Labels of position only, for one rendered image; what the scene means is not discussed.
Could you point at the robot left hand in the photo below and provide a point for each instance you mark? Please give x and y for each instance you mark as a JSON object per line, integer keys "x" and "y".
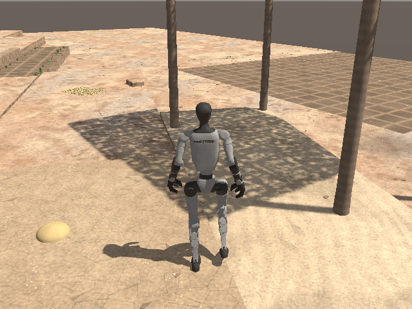
{"x": 175, "y": 183}

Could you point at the right robot upper arm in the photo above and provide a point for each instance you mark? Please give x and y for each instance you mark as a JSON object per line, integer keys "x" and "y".
{"x": 227, "y": 145}

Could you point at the robot right hand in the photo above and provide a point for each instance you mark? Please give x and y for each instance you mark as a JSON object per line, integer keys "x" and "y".
{"x": 240, "y": 188}

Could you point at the robot right thigh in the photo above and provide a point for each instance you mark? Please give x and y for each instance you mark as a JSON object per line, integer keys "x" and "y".
{"x": 221, "y": 188}

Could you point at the robot right forearm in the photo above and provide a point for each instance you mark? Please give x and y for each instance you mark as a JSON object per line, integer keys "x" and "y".
{"x": 236, "y": 173}

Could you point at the robot left forearm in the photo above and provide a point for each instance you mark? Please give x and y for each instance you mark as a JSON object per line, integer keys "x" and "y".
{"x": 174, "y": 171}

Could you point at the left robot foot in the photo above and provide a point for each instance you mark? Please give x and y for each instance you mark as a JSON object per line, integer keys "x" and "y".
{"x": 196, "y": 266}

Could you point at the left robot upper arm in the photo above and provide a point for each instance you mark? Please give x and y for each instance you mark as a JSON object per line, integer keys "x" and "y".
{"x": 180, "y": 148}

